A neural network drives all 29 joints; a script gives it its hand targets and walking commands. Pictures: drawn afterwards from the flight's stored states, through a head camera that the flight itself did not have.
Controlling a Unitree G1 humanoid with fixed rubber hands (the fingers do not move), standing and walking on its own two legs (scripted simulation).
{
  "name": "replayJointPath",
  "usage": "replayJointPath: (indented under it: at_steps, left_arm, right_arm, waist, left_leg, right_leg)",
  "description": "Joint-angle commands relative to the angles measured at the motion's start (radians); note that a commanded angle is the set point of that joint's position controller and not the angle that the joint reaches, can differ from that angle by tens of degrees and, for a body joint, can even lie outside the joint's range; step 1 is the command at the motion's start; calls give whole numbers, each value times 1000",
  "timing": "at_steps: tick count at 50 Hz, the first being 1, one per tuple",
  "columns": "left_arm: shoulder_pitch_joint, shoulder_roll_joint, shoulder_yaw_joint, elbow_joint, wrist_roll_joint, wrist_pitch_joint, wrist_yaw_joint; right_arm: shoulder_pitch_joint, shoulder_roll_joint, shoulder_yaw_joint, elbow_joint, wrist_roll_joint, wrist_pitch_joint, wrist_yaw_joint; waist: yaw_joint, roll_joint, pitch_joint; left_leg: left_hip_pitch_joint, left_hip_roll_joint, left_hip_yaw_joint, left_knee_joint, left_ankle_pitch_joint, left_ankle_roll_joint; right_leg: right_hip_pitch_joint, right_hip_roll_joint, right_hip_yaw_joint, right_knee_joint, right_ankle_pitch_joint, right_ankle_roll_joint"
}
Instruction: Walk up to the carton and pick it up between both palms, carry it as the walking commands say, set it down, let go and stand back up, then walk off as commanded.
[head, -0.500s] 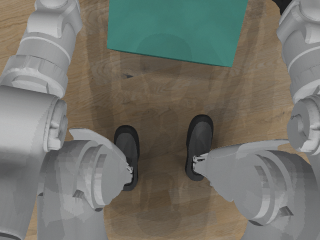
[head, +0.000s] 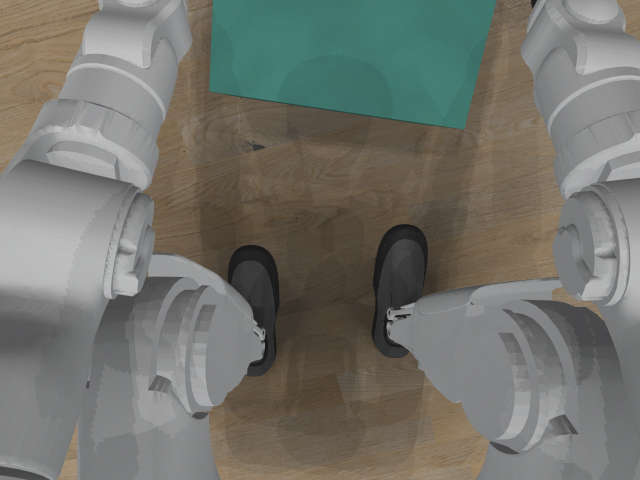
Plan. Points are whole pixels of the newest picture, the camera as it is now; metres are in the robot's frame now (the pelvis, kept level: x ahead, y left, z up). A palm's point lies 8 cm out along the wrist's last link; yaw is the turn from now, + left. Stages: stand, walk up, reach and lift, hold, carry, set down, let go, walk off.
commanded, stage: reach and lift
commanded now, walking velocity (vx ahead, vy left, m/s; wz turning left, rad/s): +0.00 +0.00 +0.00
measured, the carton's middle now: (351, 1) +0.54 -0.01 -0.27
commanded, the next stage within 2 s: none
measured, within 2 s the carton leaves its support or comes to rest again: leaves its support in 0.78 s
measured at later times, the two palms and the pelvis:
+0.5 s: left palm out of the picture +0.55 +0.15 -0.20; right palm out of the picture +0.55 -0.19 -0.19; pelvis +0.00 +0.00 -0.01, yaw +1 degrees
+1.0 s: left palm out of the picture +0.54 +0.15 -0.16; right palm out of the picture +0.54 -0.19 -0.15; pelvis -0.01 +0.00 +0.01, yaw +3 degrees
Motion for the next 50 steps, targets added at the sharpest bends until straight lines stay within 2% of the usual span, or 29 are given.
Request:
replayJointPath:
  at_steps: [1,8,14,21,27,33,39,44,50]
  left_arm:
    - [-209,-77,-28,-98,-5,-17,-33]
    - [-267,-210,-86,-117,-29,-19,-69]
    - [-392,-505,-142,-148,-30,3,-149]
    - [-443,-705,-102,-179,33,54,-229]
    - [-416,-798,-75,-207,65,79,-265]
    - [-408,-868,-97,-279,53,80,-270]
    - [-476,-897,-150,-401,9,68,-246]
    - [-580,-862,-162,-469,-7,63,-227]
    - [-636,-841,-150,-471,-10,79,-219]
  right_arm:
    - [-99,81,26,-95,7,-18,23]
    - [-170,194,68,-118,26,-18,55]
    - [-301,468,128,-162,29,4,132]
    - [-347,667,111,-210,9,48,219]
    - [-336,750,87,-252,1,70,260]
    - [-348,804,98,-329,18,72,272]
    - [-410,831,122,-445,47,74,260]
    - [-447,828,103,-479,23,97,246]
    - [-487,833,103,-504,-4,128,232]
  waist:
    - [-13,65,-1060]
    - [-17,70,-1046]
    - [-23,77,-1019]
    - [-24,80,-955]
    - [-33,82,-944]
    - [-42,82,-1061]
    - [-64,89,-1259]
    - [-86,91,-1311]
    - [-74,80,-1370]
  left_leg:
    - [428,-61,-104,-201,306,-38]
    - [442,-66,-97,-209,305,-36]
    - [443,-82,-86,-202,296,-36]
    - [442,-104,-72,-180,276,-31]
    - [457,-112,-66,-166,302,-26]
    - [510,-122,-67,-158,389,-26]
    - [611,-130,-75,-167,483,-31]
    - [618,-130,-61,-191,415,-37]
    - [593,-129,-26,-221,291,-42]
  right_leg:
    - [676,83,111,-81,328,57]
    - [662,88,104,-88,322,56]
    - [655,102,99,-79,306,54]
    - [634,120,86,-54,272,49]
    - [624,127,77,-36,288,50]
    - [663,133,68,-24,367,52]
    - [692,139,47,-35,440,56]
    - [701,141,29,-69,381,52]
    - [788,138,25,-109,282,54]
